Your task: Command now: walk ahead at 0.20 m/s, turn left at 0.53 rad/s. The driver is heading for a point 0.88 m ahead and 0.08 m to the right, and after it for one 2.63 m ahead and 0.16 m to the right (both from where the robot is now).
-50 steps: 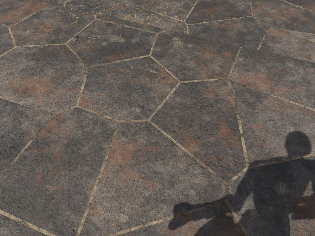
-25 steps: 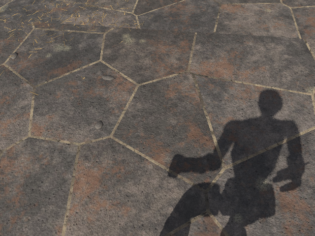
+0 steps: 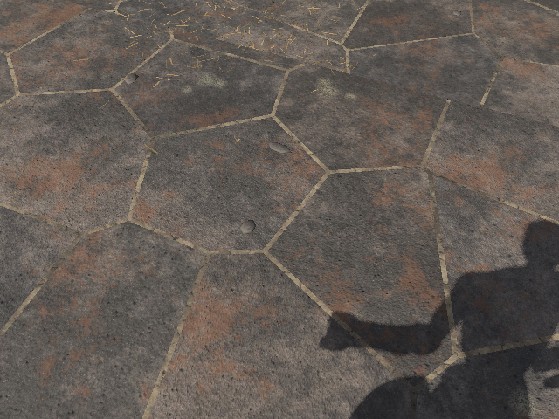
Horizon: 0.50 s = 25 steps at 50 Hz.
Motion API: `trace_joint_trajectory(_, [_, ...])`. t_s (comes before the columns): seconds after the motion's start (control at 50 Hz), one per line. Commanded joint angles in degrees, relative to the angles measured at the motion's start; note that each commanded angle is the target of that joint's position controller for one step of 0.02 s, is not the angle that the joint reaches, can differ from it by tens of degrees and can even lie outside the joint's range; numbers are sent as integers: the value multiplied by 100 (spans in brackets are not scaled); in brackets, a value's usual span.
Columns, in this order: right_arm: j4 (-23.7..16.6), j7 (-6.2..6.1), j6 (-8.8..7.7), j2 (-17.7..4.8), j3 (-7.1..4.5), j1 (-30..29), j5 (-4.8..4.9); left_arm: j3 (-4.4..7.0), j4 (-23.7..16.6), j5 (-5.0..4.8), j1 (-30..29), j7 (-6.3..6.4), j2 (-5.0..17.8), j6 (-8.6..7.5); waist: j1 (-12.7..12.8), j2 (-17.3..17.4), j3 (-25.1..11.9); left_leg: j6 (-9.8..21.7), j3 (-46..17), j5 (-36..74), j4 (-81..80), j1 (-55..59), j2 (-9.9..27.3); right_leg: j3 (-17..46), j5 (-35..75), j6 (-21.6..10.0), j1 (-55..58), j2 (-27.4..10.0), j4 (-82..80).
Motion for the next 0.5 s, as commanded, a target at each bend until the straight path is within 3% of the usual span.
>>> trace_joint_trajectory(0.02, [-421,0,-68,-722,-138,-235,-1,188,-192,-38,412,-40,554,-169,391,821,-497,777,-1459,-1606,-701,-457,693,-111,614,-261,1383,-117,-1397])
trace_joint_trajectory(0.04, [-448,17,-104,-344,-26,-184,-71,252,-74,52,1040,7,832,-196,552,65,-795,436,-891,-2127,571,-1258,302,901,-63,-599,2342,-1158,-1636])
trace_joint_trajectory(0.06, [-721,34,-215,-166,12,-300,-2,359,41,262,1429,-39,1396,-223,549,-1218,-570,233,-54,-2204,1865,-2592,-434,3046,-1487,-1389,2438,-2370,-2287])
trace_joint_trajectory(0.08, [-773,35,-325,-536,-67,-448,-5,306,-32,354,1118,-67,1226,-356,453,-1056,-81,181,-353,-1823,2741,-2913,25,3604,-2080,-1781,1937,-2614,-2540])
trace_joint_trajectory(0.1, [-636,61,-359,-782,-150,-340,-6,200,-59,237,822,-39,828,-432,293,-873,196,160,-348,-1344,3018,-2999,133,3033,-1994,-1635,1813,-2315,-2559])
trace_joint_trajectory(0.14, [-433,94,-411,-674,-147,-159,-91,112,3,97,722,-10,579,-487,218,-783,274,31,-178,-637,3047,-2976,279,2130,-1180,-1307,1842,-1849,-2614])
trace_joint_trajectory(0.2, [-518,206,-550,-349,-36,-535,-91,100,196,111,1123,0,600,-537,399,-657,270,-105,329,196,2758,-2868,477,1289,100,-1301,1784,-1589,-2749])
trace_joint_trajectory(0.28, [-785,293,-636,-26,130,-1229,-86,129,348,36,1460,-10,793,-497,686,-731,276,-248,807,688,1310,-2094,563,668,927,-1332,1415,-1425,-2774])
trace_joint_trajectory(0.36, [-902,406,-719,-187,108,-1407,-3,157,477,-41,1777,-52,1020,-415,661,-797,301,-193,931,629,399,-1129,331,796,1143,-1361,1158,-1596,-2546])
trace_joint_trajectory(0.4, [-829,422,-757,-373,29,-1026,32,167,501,-78,1689,-42,1091,-368,314,-825,216,-28,879,707,-38,-443,275,924,1394,-1227,1129,-1713,-2283])
trace_joint_trajectory(0.42, [-685,389,-760,-519,-55,-555,15,144,499,-76,1649,-32,1051,-358,38,-753,-19,91,932,718,-237,335,189,789,1990,-1089,988,-1580,-1826])
trace_joint_trajectory(0.44, [-480,319,-761,-767,-186,219,-6,71,493,-26,1655,-36,837,-370,-324,-580,-505,255,799,692,-299,1508,324,485,2384,-882,626,-1238,-810])
trace_joint_trajectory(0.46, [-357,235,-740,-1204,-300,1289,-131,-101,299,149,1607,-46,361,-395,-737,285,-1516,635,-494,353,-212,3162,1593,131,1047,-593,-440,-792,1141])
trace_joint_trajectory(0.48, [-267,273,-692,-1467,-329,1484,-214,-188,152,-10,2116,-2,-19,-482,-436,1847,-2050,1321,-2880,-1247,-1104,3909,2694,39,-1380,-376,-2014,-121,2791])
trace_joint_trajectory(0.5, [-291,302,-721,-910,-186,1239,-192,-13,243,-149,1917,10,665,-504,-499,1214,-1441,1268,-2891,-1972,-1419,3277,2526,509,-1172,-386,-2436,-429,3573])
Velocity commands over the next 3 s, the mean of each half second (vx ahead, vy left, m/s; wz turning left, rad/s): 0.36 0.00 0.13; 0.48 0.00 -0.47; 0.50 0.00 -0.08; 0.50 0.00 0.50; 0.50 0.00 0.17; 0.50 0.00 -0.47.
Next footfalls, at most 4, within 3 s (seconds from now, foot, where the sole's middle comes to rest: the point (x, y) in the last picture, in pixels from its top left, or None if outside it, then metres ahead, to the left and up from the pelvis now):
0.04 right None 0.04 -0.12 -0.78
0.44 left None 0.25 0.18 -0.78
0.96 right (322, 388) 0.53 -0.10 -0.78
1.50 left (275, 258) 0.90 0.00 -0.78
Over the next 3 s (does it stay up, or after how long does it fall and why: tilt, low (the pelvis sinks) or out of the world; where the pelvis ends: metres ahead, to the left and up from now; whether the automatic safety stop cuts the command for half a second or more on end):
stays up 1.51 -0.10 -0.03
